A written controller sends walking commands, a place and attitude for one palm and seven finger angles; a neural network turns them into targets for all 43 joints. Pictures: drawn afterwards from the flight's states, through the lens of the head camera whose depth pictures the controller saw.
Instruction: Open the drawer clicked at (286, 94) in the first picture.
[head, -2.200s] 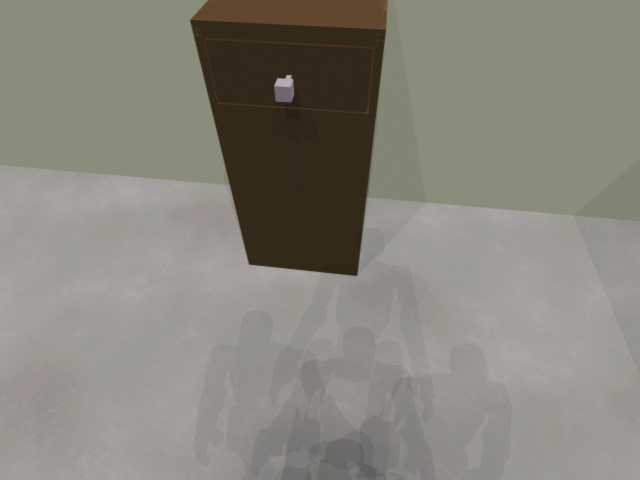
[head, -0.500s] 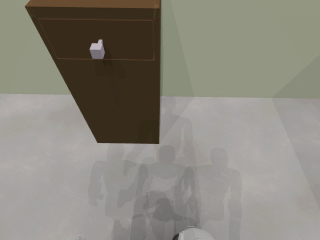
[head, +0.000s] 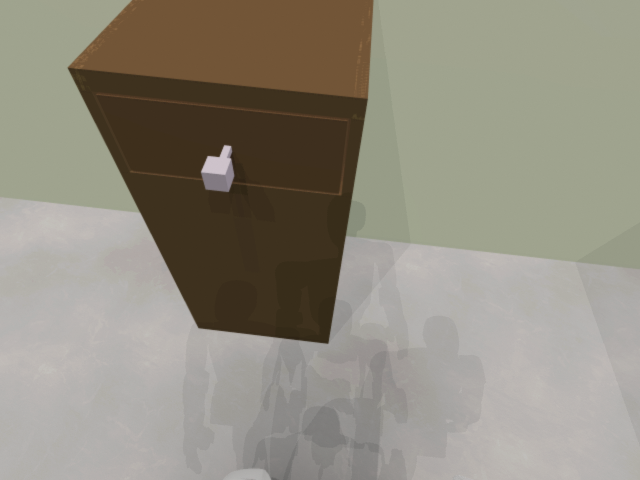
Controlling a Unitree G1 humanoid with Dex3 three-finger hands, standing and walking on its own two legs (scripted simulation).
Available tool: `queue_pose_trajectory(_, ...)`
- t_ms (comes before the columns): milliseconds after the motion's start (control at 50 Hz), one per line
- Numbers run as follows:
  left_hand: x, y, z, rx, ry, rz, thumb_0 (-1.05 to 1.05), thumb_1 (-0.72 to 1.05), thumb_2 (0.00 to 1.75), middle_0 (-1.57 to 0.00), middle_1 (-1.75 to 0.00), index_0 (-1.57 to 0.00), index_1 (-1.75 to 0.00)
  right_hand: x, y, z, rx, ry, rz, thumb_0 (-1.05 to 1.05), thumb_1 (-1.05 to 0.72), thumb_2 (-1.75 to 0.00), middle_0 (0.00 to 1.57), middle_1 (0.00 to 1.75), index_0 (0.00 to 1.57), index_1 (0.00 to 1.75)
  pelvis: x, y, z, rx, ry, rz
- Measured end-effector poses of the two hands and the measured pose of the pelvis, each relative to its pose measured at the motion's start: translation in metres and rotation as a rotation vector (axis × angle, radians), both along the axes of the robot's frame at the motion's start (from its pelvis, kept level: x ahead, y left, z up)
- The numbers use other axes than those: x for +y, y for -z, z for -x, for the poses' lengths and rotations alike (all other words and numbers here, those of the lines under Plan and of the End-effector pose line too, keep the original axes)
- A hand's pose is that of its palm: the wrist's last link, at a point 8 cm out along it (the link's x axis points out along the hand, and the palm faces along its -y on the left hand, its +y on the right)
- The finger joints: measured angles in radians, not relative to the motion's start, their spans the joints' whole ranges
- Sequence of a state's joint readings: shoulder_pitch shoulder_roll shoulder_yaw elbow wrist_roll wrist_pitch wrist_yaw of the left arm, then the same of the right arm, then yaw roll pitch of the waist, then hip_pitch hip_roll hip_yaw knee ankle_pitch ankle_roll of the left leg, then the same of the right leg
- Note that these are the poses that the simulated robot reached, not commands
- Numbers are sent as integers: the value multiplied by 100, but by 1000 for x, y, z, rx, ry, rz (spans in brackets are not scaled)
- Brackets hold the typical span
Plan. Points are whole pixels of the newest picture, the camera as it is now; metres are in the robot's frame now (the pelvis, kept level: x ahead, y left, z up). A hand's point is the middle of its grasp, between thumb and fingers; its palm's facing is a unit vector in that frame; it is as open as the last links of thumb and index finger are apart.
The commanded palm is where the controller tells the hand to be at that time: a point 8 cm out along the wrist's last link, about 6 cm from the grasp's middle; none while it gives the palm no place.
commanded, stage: come to a stop and stand still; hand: left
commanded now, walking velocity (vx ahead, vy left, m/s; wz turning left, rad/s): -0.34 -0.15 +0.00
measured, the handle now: (221, 165) +0.55 +0.22 +0.03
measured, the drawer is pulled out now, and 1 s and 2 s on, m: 0.00 0.00 0.00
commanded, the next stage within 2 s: look again from close up in 1.48 s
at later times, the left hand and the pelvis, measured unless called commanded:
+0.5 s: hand out of the picture +0.06 +0.10 -0.14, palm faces +0.06 -0.96 -0.28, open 7.4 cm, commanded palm none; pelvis -0.01 -0.09 +0.01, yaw +1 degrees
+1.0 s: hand out of the picture -0.05 +0.14 -0.17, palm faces +0.13 -0.97 -0.18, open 7.4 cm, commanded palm none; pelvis -0.02 -0.04 +0.01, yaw +4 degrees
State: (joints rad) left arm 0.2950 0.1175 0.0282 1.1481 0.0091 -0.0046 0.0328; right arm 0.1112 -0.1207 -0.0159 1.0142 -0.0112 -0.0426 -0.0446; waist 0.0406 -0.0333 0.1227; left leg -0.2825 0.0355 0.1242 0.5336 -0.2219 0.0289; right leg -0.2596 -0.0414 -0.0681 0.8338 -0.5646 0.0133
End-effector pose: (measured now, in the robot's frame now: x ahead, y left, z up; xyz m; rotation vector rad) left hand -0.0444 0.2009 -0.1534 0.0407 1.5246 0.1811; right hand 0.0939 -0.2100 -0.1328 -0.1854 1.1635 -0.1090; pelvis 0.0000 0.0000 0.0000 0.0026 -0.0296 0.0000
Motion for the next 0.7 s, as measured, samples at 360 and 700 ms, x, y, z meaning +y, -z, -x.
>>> queue_pose_trajectory(360, -20, -36, -102, -236, 120, -204, 1, 91, 90, -20, -30, -19, -30, -117, 25, 40, 160, 104, -9, 0, -91, -89, 20, 30, 20, 30, -75, 2, -1, 5, 0, -35)
queue_pose_trajectory(700, -40, -46, -29, -172, 1, -163, 0, 92, 90, -21, -30, -20, -30, -115, 5, 68, 225, 9, -19, 1, -91, -89, 20, 30, 20, 30, -81, -18, 24, 36, -51, -73)
